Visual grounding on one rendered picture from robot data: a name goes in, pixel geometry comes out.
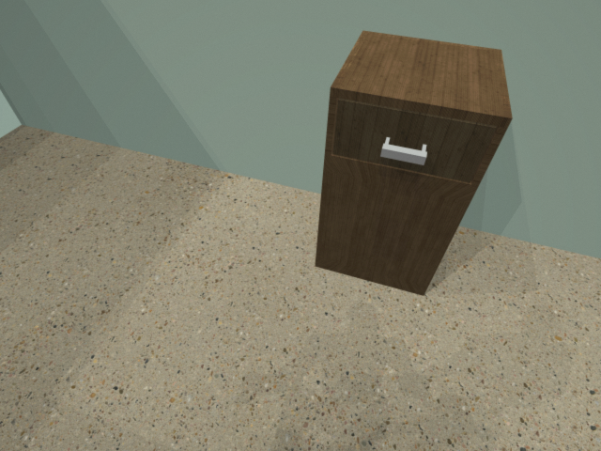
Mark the drawer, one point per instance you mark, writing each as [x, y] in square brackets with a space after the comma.
[454, 147]

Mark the handle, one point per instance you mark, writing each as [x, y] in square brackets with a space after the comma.
[403, 154]

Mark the cabinet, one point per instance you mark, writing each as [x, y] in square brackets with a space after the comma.
[389, 225]

